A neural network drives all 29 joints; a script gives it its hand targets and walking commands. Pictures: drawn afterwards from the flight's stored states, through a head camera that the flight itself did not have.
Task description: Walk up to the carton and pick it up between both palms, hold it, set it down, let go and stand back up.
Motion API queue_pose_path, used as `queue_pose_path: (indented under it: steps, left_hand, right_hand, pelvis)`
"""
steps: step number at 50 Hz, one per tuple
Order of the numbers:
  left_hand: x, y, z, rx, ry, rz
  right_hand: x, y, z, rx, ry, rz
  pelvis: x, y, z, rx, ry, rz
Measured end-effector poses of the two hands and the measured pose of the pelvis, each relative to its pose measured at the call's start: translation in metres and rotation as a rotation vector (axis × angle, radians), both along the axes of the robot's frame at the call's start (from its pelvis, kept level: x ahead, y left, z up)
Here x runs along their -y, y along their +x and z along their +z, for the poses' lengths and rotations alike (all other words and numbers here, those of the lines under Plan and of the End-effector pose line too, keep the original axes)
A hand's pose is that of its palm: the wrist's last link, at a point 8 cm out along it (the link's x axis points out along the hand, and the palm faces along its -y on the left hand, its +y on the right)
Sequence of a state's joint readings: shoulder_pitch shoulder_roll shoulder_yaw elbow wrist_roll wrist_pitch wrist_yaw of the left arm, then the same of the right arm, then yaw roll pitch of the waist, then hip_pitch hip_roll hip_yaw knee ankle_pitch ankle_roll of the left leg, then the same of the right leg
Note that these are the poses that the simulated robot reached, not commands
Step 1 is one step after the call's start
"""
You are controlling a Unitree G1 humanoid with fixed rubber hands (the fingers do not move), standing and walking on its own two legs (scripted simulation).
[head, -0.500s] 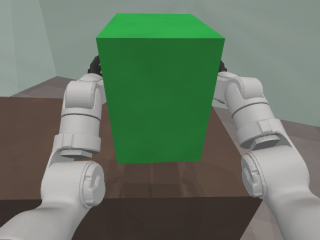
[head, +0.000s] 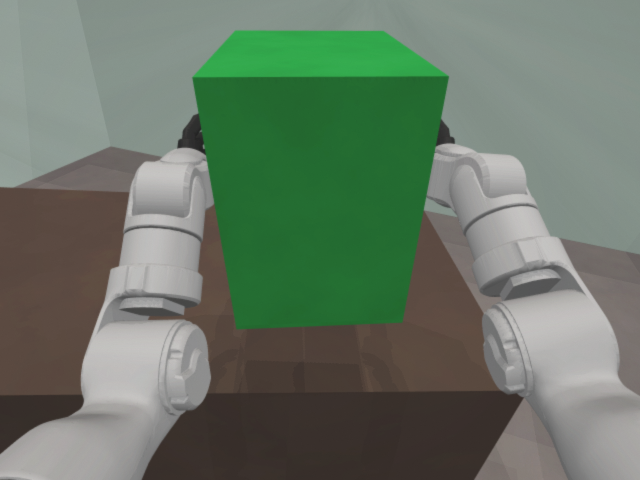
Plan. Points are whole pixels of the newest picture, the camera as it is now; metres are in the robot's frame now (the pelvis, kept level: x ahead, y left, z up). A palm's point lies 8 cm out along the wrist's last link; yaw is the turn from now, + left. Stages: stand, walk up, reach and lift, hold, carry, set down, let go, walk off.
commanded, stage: set down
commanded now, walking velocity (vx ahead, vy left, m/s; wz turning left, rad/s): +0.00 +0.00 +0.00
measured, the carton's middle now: (315, 169) +0.40 +0.00 +0.28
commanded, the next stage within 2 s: none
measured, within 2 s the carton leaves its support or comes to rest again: neither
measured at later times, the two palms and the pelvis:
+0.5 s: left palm (193, 185) +0.41 +0.15 +0.25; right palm (413, 191) +0.41 -0.13 +0.25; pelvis +0.00 -0.01 +0.00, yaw +0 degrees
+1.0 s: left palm (190, 204) +0.41 +0.16 +0.22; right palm (400, 200) +0.42 -0.12 +0.23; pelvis +0.01 -0.01 +0.00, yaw +1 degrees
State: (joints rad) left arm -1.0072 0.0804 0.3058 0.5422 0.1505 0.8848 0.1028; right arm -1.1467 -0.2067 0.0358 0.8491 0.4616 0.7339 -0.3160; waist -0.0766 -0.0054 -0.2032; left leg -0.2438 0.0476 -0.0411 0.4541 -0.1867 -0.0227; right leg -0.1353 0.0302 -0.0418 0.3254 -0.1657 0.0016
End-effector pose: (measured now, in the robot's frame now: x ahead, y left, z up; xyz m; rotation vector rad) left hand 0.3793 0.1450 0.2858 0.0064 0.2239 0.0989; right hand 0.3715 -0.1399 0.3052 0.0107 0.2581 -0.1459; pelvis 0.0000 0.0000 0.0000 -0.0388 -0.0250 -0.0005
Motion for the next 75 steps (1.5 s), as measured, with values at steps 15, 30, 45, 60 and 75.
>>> queue_pose_path:
  steps: [15,30,45,60,75]
  left_hand:
    - [-0.012,0.017,0.010,0.061,-0.013,0.039]
    - [-0.006,0.028,-0.050,0.040,0.016,0.065]
    - [-0.014,0.033,-0.056,0.049,-0.004,0.072]
    - [-0.017,0.032,-0.086,0.008,0.026,0.081]
    - [-0.009,0.031,-0.096,-0.017,0.005,0.104]
  right_hand:
    - [-0.011,0.023,-0.002,0.064,0.056,0.021]
    - [-0.006,0.041,-0.065,0.049,-0.002,0.058]
    - [-0.014,0.050,-0.067,0.060,0.003,0.062]
    - [-0.017,0.051,-0.094,0.033,0.008,0.067]
    - [-0.010,0.054,-0.101,0.016,0.002,0.088]
  pelvis:
    - [0.004,-0.003,0.001,0.019,0.012,-0.004]
    - [0.019,0.007,0.001,0.030,0.011,0.015]
    - [0.014,0.014,0.002,0.033,0.018,0.017]
    - [0.001,0.012,0.001,0.028,0.006,0.001]
    - [0.004,0.006,0.001,-0.013,0.011,-0.020]
